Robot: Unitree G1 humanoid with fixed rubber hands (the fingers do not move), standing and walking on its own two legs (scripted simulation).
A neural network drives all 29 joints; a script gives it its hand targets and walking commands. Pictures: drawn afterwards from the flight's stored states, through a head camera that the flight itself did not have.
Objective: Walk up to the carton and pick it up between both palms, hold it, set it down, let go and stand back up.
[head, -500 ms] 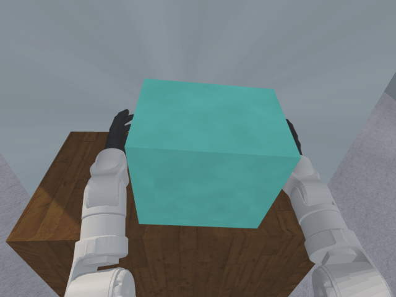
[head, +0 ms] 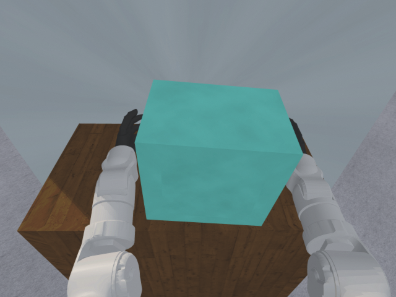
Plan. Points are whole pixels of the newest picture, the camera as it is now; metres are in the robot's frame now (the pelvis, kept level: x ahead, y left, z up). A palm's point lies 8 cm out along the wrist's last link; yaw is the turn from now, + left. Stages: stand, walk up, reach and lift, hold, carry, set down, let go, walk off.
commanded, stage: set down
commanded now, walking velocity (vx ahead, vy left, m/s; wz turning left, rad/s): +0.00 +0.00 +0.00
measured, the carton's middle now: (210, 156) +0.39 +0.02 +0.11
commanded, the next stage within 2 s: none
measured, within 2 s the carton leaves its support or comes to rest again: rests again in 0.90 s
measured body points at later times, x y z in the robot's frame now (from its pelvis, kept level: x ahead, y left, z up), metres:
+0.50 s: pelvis +0.01 +0.00 +0.00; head +0.02 +0.00 +0.45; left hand +0.40 +0.19 +0.09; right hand +0.43 -0.16 +0.08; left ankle +0.01 +0.11 -0.75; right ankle -0.03 -0.08 -0.75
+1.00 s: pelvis +0.01 +0.01 +0.00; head +0.04 +0.01 +0.45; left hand +0.40 +0.20 +0.06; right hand +0.44 -0.15 +0.07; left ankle +0.01 +0.11 -0.75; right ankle -0.03 -0.08 -0.75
